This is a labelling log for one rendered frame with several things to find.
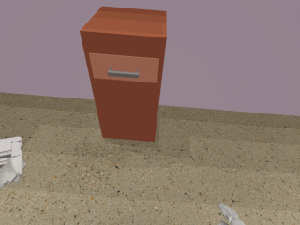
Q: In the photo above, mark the drawer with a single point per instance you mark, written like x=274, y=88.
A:
x=148, y=67

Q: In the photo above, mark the cabinet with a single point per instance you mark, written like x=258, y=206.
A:
x=126, y=110

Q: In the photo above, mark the handle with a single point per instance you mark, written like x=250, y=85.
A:
x=124, y=74

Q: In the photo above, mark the robot left hand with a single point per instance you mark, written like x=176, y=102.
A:
x=11, y=160

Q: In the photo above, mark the robot right hand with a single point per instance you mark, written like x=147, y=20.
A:
x=230, y=215

